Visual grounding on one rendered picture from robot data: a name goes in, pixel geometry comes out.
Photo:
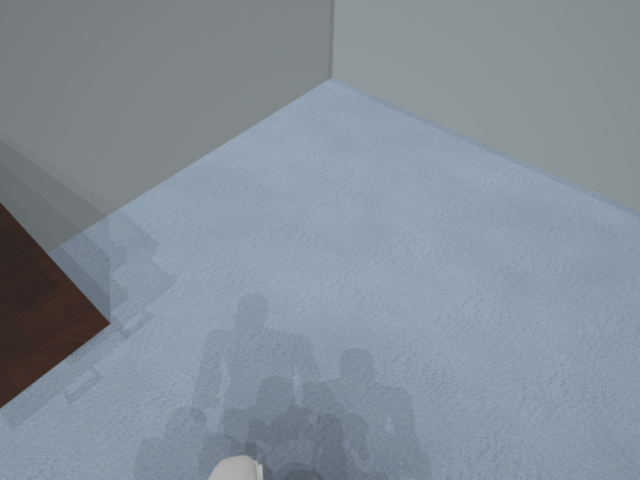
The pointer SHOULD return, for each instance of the cabinet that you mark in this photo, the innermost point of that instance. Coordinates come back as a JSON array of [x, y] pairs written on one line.
[[44, 317]]

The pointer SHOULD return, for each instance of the robot left thigh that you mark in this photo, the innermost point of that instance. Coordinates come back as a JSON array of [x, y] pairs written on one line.
[[237, 468]]

